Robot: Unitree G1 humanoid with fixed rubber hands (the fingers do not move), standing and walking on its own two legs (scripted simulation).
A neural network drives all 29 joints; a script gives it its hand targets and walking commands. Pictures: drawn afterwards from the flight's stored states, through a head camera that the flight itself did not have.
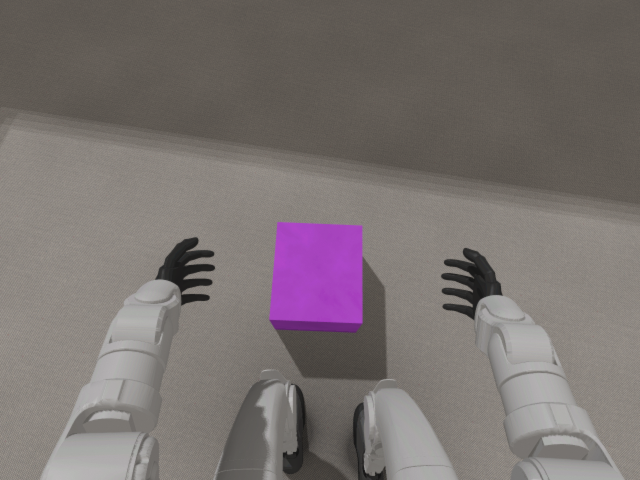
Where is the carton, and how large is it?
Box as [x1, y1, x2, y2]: [269, 222, 361, 332]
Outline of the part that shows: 277,222 269,319 275,329 355,332 361,324 361,225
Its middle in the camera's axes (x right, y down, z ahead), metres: -0.01 +0.11 +1.06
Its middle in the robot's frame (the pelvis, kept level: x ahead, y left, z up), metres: +0.51 +0.01 -0.60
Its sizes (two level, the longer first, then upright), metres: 0.256 0.224 0.162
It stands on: the floor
